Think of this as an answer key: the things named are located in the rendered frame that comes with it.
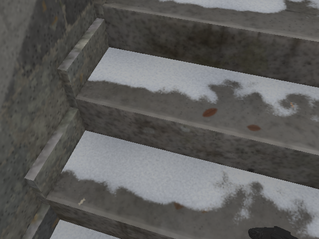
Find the right robot hand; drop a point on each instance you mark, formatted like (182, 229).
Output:
(269, 233)

